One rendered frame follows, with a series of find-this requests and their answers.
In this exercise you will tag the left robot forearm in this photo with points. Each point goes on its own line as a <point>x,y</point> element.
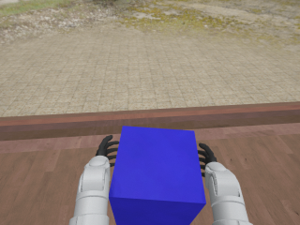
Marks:
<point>91,205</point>

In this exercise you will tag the robot right hand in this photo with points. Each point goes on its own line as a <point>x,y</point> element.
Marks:
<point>208,156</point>

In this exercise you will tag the carton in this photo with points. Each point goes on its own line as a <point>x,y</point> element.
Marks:
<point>157,177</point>

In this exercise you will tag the right robot forearm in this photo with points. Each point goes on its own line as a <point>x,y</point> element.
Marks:
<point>226,196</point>

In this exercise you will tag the robot left hand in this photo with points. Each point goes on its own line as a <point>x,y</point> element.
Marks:
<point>104,151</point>

